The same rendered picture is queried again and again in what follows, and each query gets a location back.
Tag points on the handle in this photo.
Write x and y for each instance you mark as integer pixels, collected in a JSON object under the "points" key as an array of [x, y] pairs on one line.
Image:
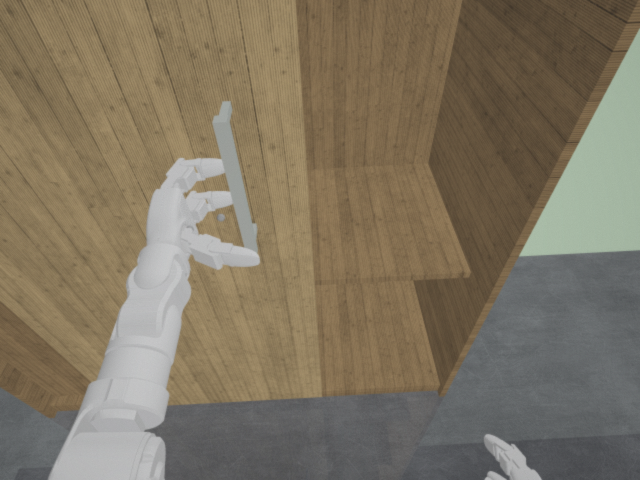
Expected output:
{"points": [[224, 136]]}

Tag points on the right robot hand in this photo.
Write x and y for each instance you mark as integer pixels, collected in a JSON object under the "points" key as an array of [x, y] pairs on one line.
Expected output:
{"points": [[512, 461]]}

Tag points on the robot left forearm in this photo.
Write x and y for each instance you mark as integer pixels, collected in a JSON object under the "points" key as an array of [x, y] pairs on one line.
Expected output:
{"points": [[130, 393]]}

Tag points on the left robot hand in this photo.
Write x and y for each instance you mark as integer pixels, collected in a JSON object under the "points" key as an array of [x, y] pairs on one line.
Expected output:
{"points": [[170, 214]]}

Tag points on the wardrobe door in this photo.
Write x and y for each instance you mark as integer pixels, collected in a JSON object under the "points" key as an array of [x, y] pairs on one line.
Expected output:
{"points": [[98, 100], [26, 351]]}

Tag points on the left robot upper arm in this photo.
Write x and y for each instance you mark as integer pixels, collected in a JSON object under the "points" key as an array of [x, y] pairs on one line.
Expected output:
{"points": [[113, 456]]}

